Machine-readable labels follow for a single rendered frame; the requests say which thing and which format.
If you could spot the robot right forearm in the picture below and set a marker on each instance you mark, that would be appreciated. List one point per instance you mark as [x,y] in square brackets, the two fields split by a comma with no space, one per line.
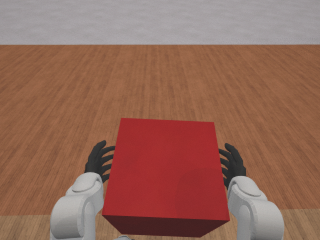
[257,218]

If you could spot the carton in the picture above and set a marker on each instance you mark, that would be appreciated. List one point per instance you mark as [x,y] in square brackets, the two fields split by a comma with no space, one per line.
[166,179]

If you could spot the right robot hand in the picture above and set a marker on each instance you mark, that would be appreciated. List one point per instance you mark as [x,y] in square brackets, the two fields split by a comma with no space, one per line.
[234,164]

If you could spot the robot left forearm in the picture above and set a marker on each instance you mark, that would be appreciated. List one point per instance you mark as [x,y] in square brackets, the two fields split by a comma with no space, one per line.
[73,215]

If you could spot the left robot hand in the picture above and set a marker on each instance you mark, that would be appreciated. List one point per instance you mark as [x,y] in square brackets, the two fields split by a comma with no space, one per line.
[95,160]

